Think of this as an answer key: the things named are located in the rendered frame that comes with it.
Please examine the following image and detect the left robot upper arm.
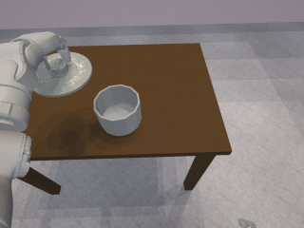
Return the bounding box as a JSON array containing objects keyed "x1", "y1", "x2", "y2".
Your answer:
[{"x1": 0, "y1": 130, "x2": 32, "y2": 228}]

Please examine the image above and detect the pot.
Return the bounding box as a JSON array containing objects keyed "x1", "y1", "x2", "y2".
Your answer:
[{"x1": 93, "y1": 85, "x2": 142, "y2": 136}]

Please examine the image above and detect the left robot hand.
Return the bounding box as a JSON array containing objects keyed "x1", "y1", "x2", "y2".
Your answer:
[{"x1": 18, "y1": 31, "x2": 71, "y2": 80}]

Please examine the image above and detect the knob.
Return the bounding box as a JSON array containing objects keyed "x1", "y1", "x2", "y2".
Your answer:
[{"x1": 48, "y1": 58, "x2": 69, "y2": 76}]

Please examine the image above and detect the right robot hand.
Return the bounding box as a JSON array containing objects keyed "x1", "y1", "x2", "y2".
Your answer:
[{"x1": 237, "y1": 218, "x2": 257, "y2": 228}]

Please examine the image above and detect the table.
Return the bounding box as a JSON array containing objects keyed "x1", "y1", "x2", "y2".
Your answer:
[{"x1": 16, "y1": 43, "x2": 233, "y2": 195}]

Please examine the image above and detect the left robot forearm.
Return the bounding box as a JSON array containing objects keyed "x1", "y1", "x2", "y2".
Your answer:
[{"x1": 0, "y1": 37, "x2": 45, "y2": 133}]

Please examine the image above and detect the lid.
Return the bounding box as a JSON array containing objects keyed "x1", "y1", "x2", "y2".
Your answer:
[{"x1": 33, "y1": 52, "x2": 93, "y2": 98}]

